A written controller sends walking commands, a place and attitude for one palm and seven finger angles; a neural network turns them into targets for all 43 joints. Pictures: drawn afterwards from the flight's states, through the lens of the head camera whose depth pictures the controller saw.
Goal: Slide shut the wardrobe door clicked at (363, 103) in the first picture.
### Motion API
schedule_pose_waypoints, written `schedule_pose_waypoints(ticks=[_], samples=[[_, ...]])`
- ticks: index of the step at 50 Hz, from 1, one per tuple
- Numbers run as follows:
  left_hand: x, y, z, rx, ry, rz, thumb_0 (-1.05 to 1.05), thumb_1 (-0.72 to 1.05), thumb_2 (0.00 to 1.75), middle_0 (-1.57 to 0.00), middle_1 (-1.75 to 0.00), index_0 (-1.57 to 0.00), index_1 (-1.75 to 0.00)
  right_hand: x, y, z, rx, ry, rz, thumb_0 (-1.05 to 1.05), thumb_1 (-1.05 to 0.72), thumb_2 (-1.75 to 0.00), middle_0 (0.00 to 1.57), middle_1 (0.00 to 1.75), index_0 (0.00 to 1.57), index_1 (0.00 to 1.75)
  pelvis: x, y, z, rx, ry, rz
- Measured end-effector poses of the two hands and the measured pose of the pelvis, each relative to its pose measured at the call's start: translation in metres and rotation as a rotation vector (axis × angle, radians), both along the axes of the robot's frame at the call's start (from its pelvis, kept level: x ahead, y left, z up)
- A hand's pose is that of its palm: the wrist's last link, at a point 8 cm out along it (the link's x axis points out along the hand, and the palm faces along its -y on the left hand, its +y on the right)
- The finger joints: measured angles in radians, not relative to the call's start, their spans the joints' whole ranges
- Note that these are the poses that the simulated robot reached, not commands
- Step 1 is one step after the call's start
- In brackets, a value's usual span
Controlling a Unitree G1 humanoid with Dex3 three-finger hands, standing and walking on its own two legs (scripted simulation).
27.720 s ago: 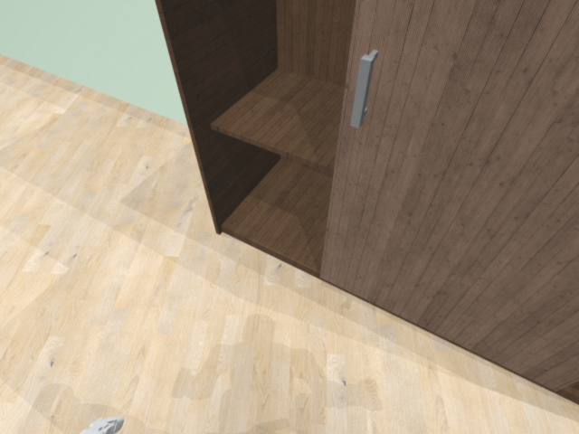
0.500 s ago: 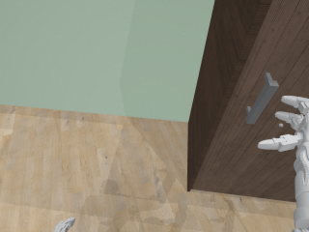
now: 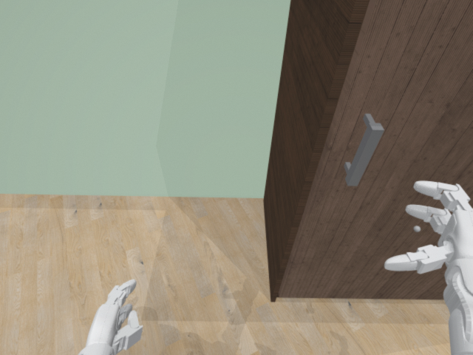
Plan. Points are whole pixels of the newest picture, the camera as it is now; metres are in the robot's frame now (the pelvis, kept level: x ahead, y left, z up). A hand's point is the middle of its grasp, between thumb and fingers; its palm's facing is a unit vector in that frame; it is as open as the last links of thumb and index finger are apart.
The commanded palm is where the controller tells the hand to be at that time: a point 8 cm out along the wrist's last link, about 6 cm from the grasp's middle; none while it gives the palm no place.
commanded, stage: draw the hand back to the body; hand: right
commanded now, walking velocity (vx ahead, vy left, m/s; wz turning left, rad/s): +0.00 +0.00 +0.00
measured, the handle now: (359, 150) +0.47 -0.23 +0.11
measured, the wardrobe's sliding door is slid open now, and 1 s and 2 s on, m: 0.01 0.01 0.01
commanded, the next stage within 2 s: step back with the hand held close in 1.66 s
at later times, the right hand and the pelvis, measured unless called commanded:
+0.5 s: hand (431, 242) +0.25 -0.27 +0.13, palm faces +0.08 +1.00 -0.03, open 14.7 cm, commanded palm +0.22 -0.31 +0.14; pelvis +0.00 +0.00 +0.00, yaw +1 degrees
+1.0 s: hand (459, 249) +0.23 -0.28 +0.15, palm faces +0.45 +0.84 -0.32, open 11.6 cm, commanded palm +0.17 -0.31 +0.17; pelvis +0.01 -0.01 +0.02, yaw +1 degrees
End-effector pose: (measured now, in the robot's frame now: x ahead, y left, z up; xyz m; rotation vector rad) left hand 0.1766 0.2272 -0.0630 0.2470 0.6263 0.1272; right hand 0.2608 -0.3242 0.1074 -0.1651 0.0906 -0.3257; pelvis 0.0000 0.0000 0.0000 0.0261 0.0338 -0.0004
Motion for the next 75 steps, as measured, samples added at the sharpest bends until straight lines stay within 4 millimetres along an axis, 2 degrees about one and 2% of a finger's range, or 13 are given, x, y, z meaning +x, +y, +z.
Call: schedule_pose_waypoints(ticks=[6,9,13,19,24,30,32,35,39,49,57,65,75], samples=[[-0.01,0.006,-0.004,-0.001,0.017,0.009,0.01,0.91,0.89,-0.2,-0.3,-0.2,-0.3,-0.006,0.0,0.002,0.032,-0.014,0.008,-0.01,0.54,-0.2,0.26,1.15,0.26,1.15,-0.002,0.005,0.001,-0.001,-0.01,-0.001],[-0.02,0.011,-0.006,0.009,0.024,0.026,0.01,0.9,0.89,-0.2,-0.3,-0.2,-0.3,-0.005,0.004,0.007,0.116,-0.082,0.125,-0.01,0.54,-0.2,0.25,1.15,0.25,1.15,-0.003,0.007,0.001,0.001,-0.022,-0.001],[-0.031,0.02,-0.005,0.016,0.016,0.055,0.01,0.9,0.89,-0.2,-0.3,-0.2,-0.3,-0.004,0.008,0.015,0.136,-0.114,0.271,-0.01,0.54,-0.2,0.25,1.15,0.25,1.15,-0.003,0.008,0.001,0.0,-0.03,0.009],[-0.04,0.028,-0.001,0.004,-0.02,0.083,0.01,0.91,0.89,-0.2,-0.3,-0.2,-0.3,-0.013,0.003,0.02,0.143,-0.097,0.261,-0.01,0.55,-0.2,0.25,1.15,0.26,1.15,-0.004,0.007,0.001,-0.002,-0.026,0.025],[-0.036,0.027,0.004,0.005,-0.049,0.071,0.01,0.91,0.89,-0.2,-0.3,-0.2,-0.3,-0.03,0.006,0.023,0.131,-0.114,0.248,-0.01,0.55,-0.2,0.25,1.15,0.25,1.15,-0.003,0.005,0.001,-0.001,-0.034,0.026],[-0.021,0.015,0.011,0.001,-0.096,0.034,0.01,0.91,0.89,-0.2,-0.3,-0.2,-0.3,-0.046,0.007,0.026,0.127,-0.118,0.239,-0.01,0.51,-0.21,0.25,1.13,0.25,1.13,-0.003,0.002,0.002,0.003,-0.053,0.015],[-0.015,0.009,0.014,0.007,-0.101,0.004,0.01,0.91,0.89,-0.2,-0.3,-0.2,-0.3,-0.05,0.005,0.031,0.03,-0.103,0.164,-0.01,0.48,-0.23,0.25,1.11,0.25,1.11,-0.004,0.001,0.004,0.005,-0.06,0.013],[-0.007,0.001,0.016,0.002,-0.093,-0.026,0.01,0.91,0.89,-0.2,-0.3,-0.2,-0.3,-0.059,0.002,0.036,-0.079,-0.111,0.029,-0.01,0.41,-0.26,0.25,1.07,0.25,1.07,-0.005,-0.001,0.007,0.003,-0.067,0.014],[-0.001,-0.01,0.015,-0.004,-0.06,-0.05,0.01,0.9,0.89,-0.2,-0.3,-0.2,-0.3,-0.072,0.004,0.039,-0.148,-0.121,-0.065,-0.01,0.29,-0.32,0.25,1.0,0.25,1.0,-0.002,-0.005,0.011,-0.002,-0.076,0.016],[0.005,-0.024,0.006,-0.02,0.026,-0.065,0.01,0.9,0.89,-0.2,-0.3,-0.2,-0.3,-0.074,0.006,0.055,-0.221,-0.158,-0.112,0.0,-0.05,-0.49,0.24,0.8,0.24,0.8,0.009,-0.011,0.016,-0.01,-0.103,0.02],[0.008,-0.02,0.007,-0.033,0.039,-0.044,0.01,0.9,0.89,-0.2,-0.3,-0.2,-0.3,-0.074,0.013,0.067,-0.262,-0.166,-0.073,0.0,-0.34,-0.62,0.23,0.63,0.23,0.63,0.018,-0.012,0.017,-0.01,-0.11,0.031],[0.012,-0.01,0.008,-0.025,0.036,-0.032,0.01,0.91,0.89,-0.2,-0.3,-0.2,-0.3,-0.084,0.02,0.077,-0.291,-0.185,-0.062,0.01,-0.62,-0.76,0.22,0.46,0.22,0.46,0.021,-0.008,0.017,-0.01,-0.112,0.032],[0.013,-0.004,0.01,-0.016,0.035,-0.031,0.01,0.91,0.89,-0.2,-0.3,-0.2,-0.3,-0.091,0.024,0.073,-0.275,-0.174,-0.086,0.01,-0.85,-0.87,0.21,0.33,0.21,0.33,0.018,-0.001,0.017,-0.01,-0.119,0.027]])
